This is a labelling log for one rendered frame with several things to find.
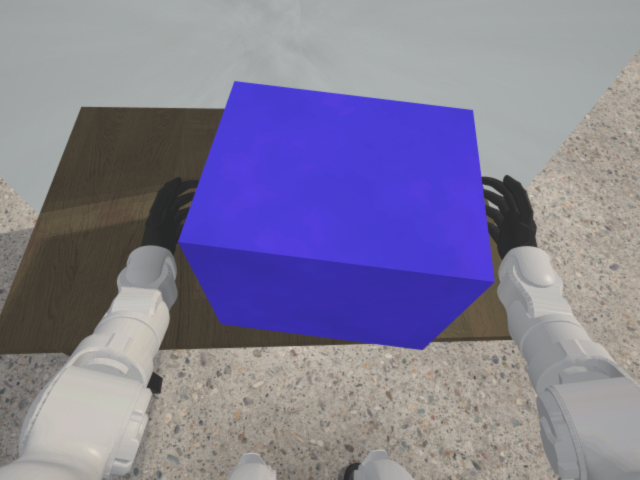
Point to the carton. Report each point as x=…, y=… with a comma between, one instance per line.
x=340, y=216

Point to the robot left upper arm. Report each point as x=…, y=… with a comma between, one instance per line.
x=89, y=427

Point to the table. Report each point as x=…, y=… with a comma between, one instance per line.
x=94, y=215

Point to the left robot hand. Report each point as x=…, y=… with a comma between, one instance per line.
x=162, y=226

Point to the right robot shin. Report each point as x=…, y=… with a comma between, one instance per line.
x=375, y=455

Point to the left robot shin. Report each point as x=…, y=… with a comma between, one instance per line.
x=251, y=458

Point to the robot shin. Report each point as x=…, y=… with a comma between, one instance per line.
x=251, y=458
x=375, y=455

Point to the right robot hand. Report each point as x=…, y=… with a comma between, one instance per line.
x=514, y=219

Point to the right robot forearm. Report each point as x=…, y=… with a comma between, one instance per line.
x=554, y=344

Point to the left robot forearm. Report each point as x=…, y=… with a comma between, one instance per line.
x=129, y=335

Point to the robot right upper arm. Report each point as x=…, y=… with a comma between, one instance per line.
x=590, y=430

